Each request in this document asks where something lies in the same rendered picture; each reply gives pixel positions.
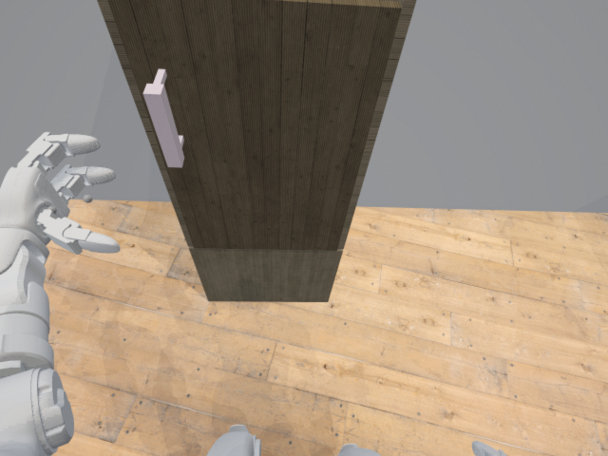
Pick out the right robot shin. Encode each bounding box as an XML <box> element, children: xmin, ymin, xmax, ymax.
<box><xmin>339</xmin><ymin>444</ymin><xmax>358</xmax><ymax>453</ymax></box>

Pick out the left robot forearm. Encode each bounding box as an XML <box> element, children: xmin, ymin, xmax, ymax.
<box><xmin>0</xmin><ymin>228</ymin><xmax>54</xmax><ymax>379</ymax></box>

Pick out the robot left thigh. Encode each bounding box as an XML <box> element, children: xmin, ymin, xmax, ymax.
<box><xmin>206</xmin><ymin>431</ymin><xmax>261</xmax><ymax>456</ymax></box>

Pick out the left robot hand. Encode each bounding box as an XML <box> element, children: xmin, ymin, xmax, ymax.
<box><xmin>0</xmin><ymin>132</ymin><xmax>120</xmax><ymax>255</ymax></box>

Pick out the left robot upper arm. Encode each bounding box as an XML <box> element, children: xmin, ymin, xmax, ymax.
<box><xmin>0</xmin><ymin>368</ymin><xmax>74</xmax><ymax>456</ymax></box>

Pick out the cupboard door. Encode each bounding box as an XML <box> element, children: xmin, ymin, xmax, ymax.
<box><xmin>108</xmin><ymin>0</ymin><xmax>402</xmax><ymax>251</ymax></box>

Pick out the handle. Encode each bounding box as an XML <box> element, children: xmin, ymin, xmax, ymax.
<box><xmin>143</xmin><ymin>69</ymin><xmax>184</xmax><ymax>168</ymax></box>

